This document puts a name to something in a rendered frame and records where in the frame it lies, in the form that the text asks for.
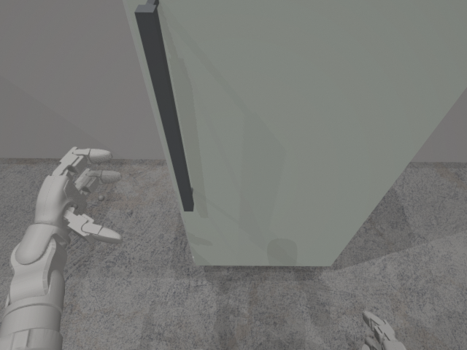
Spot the left robot forearm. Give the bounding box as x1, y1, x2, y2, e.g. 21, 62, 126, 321
0, 223, 71, 350

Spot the fridge door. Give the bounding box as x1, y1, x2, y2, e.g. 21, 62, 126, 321
126, 0, 467, 266

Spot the handle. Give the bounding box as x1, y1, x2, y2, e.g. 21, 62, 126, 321
134, 0, 194, 211

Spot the left robot hand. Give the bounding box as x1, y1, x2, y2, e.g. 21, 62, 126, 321
34, 147, 123, 244

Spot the right robot hand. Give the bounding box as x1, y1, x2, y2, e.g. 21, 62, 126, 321
361, 311, 406, 350

